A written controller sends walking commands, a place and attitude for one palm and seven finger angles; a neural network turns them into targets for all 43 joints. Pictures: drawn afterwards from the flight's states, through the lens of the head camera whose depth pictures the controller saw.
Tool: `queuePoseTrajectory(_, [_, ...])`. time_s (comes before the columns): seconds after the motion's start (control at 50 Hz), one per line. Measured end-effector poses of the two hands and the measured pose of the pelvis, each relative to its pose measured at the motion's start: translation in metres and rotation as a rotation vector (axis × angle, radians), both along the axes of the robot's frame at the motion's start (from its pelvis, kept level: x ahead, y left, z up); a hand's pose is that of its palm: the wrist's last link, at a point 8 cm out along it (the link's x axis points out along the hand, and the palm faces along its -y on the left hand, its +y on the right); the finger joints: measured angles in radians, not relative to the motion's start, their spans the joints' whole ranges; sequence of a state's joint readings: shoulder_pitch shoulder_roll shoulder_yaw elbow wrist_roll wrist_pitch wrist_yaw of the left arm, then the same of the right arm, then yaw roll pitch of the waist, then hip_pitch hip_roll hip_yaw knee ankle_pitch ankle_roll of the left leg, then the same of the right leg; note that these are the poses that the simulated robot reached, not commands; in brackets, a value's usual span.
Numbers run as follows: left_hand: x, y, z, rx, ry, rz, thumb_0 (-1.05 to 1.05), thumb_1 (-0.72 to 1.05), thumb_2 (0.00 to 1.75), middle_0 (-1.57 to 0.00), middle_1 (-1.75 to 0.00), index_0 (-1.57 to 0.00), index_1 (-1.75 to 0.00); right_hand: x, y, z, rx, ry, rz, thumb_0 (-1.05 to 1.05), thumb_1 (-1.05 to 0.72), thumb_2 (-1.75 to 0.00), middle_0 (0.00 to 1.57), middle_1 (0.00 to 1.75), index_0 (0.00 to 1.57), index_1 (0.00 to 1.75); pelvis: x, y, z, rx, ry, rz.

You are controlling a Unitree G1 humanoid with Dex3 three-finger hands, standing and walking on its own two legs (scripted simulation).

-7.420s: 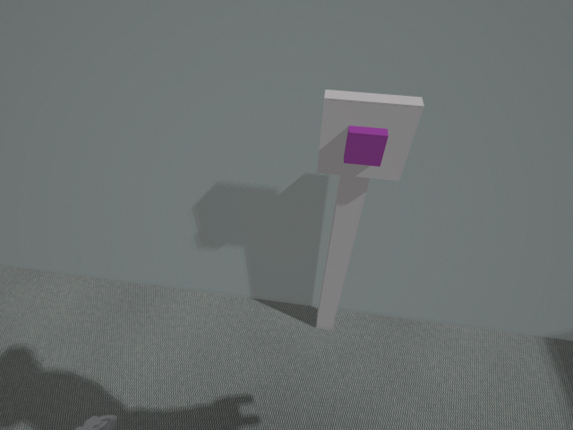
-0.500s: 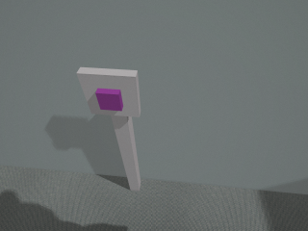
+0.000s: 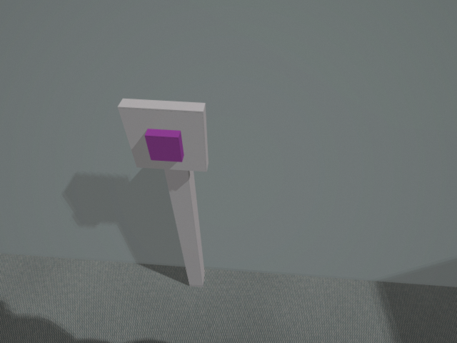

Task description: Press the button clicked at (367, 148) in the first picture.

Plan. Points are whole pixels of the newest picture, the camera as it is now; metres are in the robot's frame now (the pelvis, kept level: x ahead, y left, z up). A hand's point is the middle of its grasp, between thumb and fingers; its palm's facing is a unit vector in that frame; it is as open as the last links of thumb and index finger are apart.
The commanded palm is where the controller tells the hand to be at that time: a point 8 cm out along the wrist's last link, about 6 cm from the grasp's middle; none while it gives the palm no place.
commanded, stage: look again from close up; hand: left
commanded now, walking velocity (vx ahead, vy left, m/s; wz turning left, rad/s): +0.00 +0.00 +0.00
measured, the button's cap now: (165, 144) +0.47 +0.16 +0.09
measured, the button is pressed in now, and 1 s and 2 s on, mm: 0 0 0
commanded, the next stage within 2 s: raise the hand and make a fist in 0.52 s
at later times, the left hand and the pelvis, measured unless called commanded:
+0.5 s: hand out of the picture -0.03 +0.14 -0.18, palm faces +0.04 -0.99 -0.10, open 7.4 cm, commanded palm none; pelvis +0.00 +0.01 +0.00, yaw +0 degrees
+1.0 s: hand (170, 292) +0.21 +0.11 -0.01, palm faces -0.04 -0.99 +0.11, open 5.7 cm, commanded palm +0.13 +0.21 -0.03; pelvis +0.02 -0.01 -0.04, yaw +3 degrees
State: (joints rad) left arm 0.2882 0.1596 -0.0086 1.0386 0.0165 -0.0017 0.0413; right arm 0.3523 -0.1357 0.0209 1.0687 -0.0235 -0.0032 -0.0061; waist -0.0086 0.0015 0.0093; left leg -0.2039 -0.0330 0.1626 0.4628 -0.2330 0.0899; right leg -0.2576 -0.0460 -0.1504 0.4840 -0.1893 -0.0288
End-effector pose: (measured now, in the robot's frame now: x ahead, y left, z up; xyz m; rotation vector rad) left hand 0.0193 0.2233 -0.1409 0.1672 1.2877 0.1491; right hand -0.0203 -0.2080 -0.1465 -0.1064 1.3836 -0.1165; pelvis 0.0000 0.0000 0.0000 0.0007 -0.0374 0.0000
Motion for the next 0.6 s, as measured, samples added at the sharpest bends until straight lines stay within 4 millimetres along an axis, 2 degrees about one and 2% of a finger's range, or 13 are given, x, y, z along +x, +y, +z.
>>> queuePoseTrajectory(0.14, [-0.022,-0.005,-0.004,-0.029,0.057,0.018,0.01,0.93,0.90,-0.20,-0.30,-0.19,-0.30,-0.001,0.003,0.002,-0.007,0.012,0.005,0.01,-0.91,-0.90,0.20,0.30,0.20,0.30,-0.001,0.004,0.001,-0.002,0.001,0.002])
queuePoseTrajectory(0.34, [-0.051,-0.024,-0.010,-0.093,0.133,0.044,0.00,0.91,0.90,-0.20,-0.30,-0.19,-0.30,0.012,0.005,0.006,-0.024,-0.007,0.015,0.01,-0.91,-0.90,0.20,0.30,0.20,0.30,0.000,0.008,0.002,-0.005,0.002,0.003])
queuePoseTrajectory(0.46, [-0.058,-0.029,-0.010,-0.110,0.156,0.052,0.00,0.91,0.90,-0.20,-0.30,-0.19,-0.30,0.015,0.005,0.007,-0.033,-0.004,0.015,0.01,-0.91,-0.90,0.20,0.30,0.20,0.30,0.002,0.010,0.003,-0.006,0.005,0.002])
queuePoseTrajectory(0.6, [-0.055,-0.026,-0.010,-0.105,0.161,0.050,0.00,0.91,0.90,-0.20,-0.30,-0.19,-0.30,0.013,0.010,0.007,-0.028,0.007,0.006,0.01,-0.91,-0.90,0.20,0.30,0.20,0.30,0.005,0.012,0.003,-0.006,0.006,0.000])
